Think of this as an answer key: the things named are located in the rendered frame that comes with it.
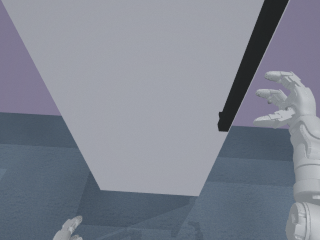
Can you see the fridge door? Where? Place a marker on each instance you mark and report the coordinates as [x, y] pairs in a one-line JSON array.
[[140, 83]]

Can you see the robot right forearm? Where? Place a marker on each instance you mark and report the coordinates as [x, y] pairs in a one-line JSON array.
[[305, 138]]

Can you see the handle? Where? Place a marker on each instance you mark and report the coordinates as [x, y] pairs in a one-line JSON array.
[[267, 21]]

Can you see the robot right upper arm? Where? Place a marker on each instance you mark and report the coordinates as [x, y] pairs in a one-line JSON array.
[[303, 222]]

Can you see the right robot hand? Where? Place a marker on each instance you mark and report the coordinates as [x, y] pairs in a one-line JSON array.
[[300, 102]]

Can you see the left robot hand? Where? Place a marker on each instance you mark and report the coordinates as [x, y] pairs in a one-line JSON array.
[[68, 228]]

